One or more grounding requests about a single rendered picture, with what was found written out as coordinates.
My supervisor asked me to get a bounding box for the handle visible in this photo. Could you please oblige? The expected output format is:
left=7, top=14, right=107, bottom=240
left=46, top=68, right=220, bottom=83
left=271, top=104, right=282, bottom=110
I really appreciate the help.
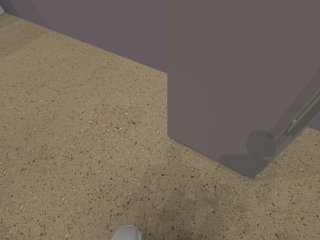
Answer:
left=287, top=95, right=320, bottom=136

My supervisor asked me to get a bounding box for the fridge door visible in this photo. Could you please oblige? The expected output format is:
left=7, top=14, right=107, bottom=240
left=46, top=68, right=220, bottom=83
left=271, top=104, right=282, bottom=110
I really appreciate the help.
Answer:
left=167, top=0, right=320, bottom=178

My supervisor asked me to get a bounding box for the robot left thigh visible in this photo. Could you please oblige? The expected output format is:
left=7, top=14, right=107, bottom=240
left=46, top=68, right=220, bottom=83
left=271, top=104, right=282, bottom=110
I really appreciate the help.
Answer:
left=111, top=225, right=142, bottom=240

